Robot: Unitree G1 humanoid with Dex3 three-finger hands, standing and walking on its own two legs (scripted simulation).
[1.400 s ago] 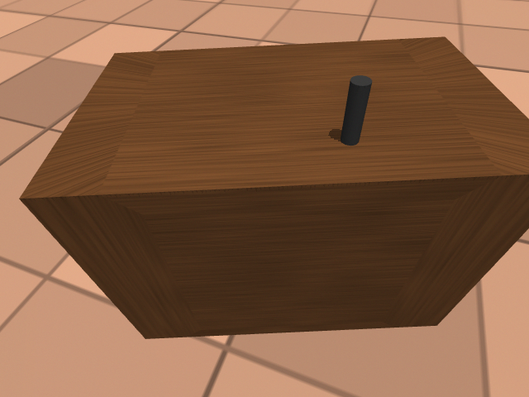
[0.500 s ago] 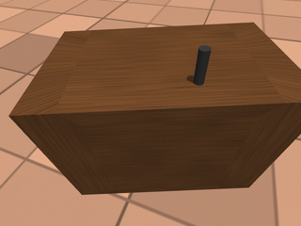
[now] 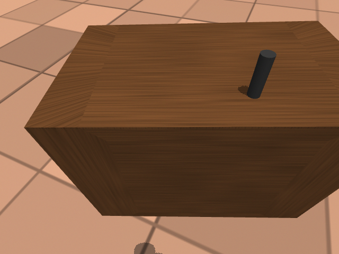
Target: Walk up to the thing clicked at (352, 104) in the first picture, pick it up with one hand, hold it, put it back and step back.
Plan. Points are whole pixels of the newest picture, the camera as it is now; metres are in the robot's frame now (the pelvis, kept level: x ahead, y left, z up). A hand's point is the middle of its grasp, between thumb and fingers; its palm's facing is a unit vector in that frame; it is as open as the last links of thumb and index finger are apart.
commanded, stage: walk up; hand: right
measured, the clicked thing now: (260, 75) +0.57 -0.23 +0.10
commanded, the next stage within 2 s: none
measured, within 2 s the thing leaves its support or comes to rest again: neither
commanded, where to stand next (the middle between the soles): +0.14 +0.00 m, yaw -2 degrees
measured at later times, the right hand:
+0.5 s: hand out of the picture +0.15 -0.25 -0.16, palm faces +0.04 +0.92 -0.39, open 7.4 cm
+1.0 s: hand out of the picture +0.14 -0.25 -0.13, palm faces -0.02 +0.89 -0.46, open 7.4 cm
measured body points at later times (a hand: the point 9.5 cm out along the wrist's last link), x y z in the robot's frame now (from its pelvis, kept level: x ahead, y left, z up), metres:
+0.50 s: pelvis +0.10 +0.02 -0.02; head +0.15 +0.02 +0.43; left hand +0.22 +0.33 -0.14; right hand +0.15 -0.30 -0.14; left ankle +0.08 +0.14 -0.73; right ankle +0.15 -0.10 -0.74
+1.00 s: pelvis +0.08 +0.02 -0.01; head +0.12 +0.06 +0.44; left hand +0.19 +0.33 -0.15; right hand +0.14 -0.30 -0.10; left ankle +0.10 +0.12 -0.74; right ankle +0.07 -0.14 -0.68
